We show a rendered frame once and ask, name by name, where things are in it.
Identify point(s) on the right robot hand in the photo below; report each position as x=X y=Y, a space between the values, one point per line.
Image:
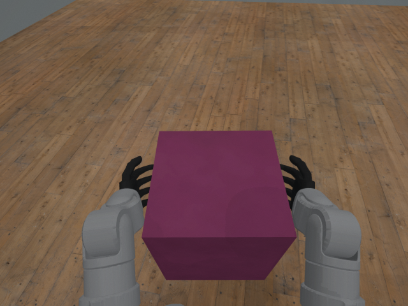
x=303 y=178

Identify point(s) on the robot left forearm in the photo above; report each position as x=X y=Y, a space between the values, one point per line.
x=108 y=250

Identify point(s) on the carton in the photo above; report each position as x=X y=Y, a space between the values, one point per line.
x=217 y=206

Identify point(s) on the left robot hand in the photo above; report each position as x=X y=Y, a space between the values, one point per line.
x=129 y=178

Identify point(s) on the robot right forearm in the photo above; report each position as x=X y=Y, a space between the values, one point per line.
x=332 y=251

